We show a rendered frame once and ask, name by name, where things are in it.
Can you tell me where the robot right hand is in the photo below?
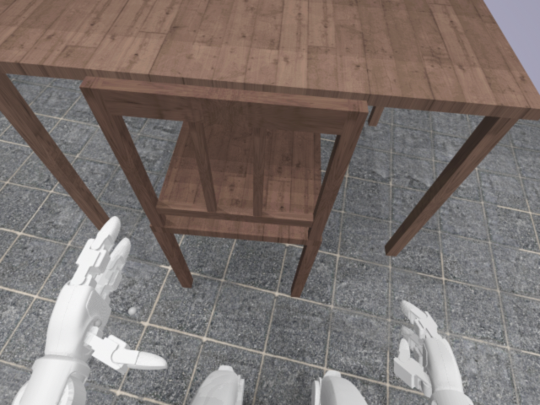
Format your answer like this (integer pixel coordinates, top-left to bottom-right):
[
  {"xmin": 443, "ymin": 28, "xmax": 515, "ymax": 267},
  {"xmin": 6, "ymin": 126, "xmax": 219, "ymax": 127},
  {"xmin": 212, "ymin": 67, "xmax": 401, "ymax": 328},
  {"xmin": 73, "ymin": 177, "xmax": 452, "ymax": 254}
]
[{"xmin": 394, "ymin": 300, "xmax": 464, "ymax": 399}]

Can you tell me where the left robot forearm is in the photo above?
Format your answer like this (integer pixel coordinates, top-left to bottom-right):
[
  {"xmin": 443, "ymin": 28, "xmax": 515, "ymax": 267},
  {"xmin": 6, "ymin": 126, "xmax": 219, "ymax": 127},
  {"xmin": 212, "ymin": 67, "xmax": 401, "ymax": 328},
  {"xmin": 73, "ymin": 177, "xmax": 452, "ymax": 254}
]
[{"xmin": 12, "ymin": 355, "xmax": 91, "ymax": 405}]

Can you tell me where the robot left hand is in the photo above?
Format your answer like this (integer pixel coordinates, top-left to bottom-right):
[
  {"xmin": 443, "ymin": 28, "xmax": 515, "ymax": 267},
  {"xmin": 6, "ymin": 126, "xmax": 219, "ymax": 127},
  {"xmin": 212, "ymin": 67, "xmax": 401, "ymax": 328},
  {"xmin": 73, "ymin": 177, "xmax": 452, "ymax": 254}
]
[{"xmin": 45, "ymin": 216, "xmax": 167, "ymax": 374}]

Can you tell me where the left robot thigh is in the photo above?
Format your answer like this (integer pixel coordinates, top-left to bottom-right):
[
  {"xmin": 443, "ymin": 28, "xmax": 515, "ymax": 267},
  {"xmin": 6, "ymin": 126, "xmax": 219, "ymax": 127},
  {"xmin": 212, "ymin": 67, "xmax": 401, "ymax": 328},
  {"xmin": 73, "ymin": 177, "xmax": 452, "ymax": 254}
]
[{"xmin": 189, "ymin": 370, "xmax": 245, "ymax": 405}]

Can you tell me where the chair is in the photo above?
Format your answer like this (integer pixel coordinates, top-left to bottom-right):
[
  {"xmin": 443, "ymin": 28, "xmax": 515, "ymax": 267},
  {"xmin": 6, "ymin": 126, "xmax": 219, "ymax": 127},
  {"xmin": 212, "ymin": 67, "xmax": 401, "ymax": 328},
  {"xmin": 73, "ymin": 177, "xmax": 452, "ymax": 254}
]
[{"xmin": 79, "ymin": 76, "xmax": 369, "ymax": 298}]

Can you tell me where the robot thigh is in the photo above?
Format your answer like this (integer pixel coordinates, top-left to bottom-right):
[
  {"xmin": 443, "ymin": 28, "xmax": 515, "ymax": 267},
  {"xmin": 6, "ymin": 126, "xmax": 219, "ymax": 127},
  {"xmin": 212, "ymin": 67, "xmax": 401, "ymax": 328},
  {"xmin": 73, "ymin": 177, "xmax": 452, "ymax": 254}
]
[
  {"xmin": 311, "ymin": 375, "xmax": 368, "ymax": 405},
  {"xmin": 189, "ymin": 370, "xmax": 245, "ymax": 405}
]

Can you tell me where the right robot thigh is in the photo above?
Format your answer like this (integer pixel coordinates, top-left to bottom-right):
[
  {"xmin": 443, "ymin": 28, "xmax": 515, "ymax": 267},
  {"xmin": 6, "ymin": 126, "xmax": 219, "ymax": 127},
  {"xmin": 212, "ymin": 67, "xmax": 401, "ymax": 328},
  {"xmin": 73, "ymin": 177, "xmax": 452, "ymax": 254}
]
[{"xmin": 311, "ymin": 375, "xmax": 368, "ymax": 405}]

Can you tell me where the table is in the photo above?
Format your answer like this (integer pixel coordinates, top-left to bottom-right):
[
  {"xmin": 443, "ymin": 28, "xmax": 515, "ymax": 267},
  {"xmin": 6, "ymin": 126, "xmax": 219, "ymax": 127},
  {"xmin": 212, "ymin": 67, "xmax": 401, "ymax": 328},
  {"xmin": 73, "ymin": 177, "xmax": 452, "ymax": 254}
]
[{"xmin": 0, "ymin": 0, "xmax": 540, "ymax": 257}]

